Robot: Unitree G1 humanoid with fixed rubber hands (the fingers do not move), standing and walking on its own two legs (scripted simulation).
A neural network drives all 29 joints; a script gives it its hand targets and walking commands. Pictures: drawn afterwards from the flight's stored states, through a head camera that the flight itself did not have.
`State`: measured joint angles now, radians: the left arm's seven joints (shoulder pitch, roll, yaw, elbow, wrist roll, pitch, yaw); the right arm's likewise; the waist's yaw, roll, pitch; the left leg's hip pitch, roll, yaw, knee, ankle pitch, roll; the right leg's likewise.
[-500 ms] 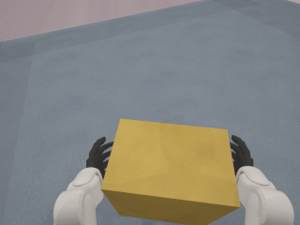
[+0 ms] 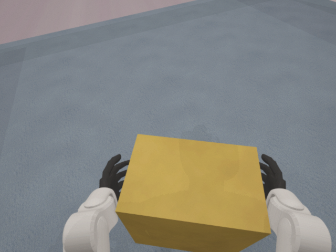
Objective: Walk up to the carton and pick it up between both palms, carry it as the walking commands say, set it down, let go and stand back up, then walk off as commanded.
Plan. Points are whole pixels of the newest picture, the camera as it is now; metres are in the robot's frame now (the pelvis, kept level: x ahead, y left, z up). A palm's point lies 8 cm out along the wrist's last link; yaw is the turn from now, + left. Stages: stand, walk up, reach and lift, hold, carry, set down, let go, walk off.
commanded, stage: carry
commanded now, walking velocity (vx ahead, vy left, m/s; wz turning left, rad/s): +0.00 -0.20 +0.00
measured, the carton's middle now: (187, 201) +0.24 -0.01 +0.02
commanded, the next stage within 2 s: none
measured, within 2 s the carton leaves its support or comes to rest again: neither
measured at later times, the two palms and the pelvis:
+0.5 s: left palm (185, 202) +0.22 -0.01 +0.08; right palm out of the picture +0.21 -0.33 +0.08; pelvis -0.02 -0.16 -0.01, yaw -1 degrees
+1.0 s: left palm (252, 205) +0.20 -0.12 +0.10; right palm out of the picture +0.21 -0.45 +0.10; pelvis -0.02 -0.29 +0.00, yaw +2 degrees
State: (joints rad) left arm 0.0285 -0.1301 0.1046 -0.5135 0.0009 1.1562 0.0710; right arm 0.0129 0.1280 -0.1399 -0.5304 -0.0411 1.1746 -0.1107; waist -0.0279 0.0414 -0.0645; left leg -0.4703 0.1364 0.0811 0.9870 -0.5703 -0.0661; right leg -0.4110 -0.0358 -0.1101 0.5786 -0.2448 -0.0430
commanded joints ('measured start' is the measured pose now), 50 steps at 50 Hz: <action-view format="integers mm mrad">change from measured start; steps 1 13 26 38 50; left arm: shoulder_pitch -352 -489 -362 -391 -382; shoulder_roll -766 -757 -742 -714 -661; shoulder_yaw -712 -792 -727 -764 -679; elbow -118 -116 -89 -106 19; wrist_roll -230 -254 -224 -234 -220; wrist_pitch -13 21 3 19 49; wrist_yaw -85 -93 -79 -77 -75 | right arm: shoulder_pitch -383 -320 -424 -304 -422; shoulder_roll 759 726 694 675 621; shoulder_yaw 809 701 805 723 711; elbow -117 -34 -149 -42 -82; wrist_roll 319 251 307 262 226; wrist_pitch -12 -18 -3 5 37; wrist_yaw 146 142 144 141 115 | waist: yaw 38 4 41 18 66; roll -200 59 -306 -58 -306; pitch -300 -107 -248 -262 -47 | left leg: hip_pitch -80 242 -21 413 -139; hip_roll -44 307 -34 9 -72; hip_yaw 30 -195 34 -29 57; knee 27 -681 52 -663 -194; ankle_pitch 5 524 -156 255 47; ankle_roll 31 199 -19 110 47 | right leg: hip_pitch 302 -198 231 9 321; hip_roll -192 -40 -276 -130 -318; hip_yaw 190 184 297 159 541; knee -158 423 -177 -160 -590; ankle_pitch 383 -148 671 36 -582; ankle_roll -135 56 -158 -66 -141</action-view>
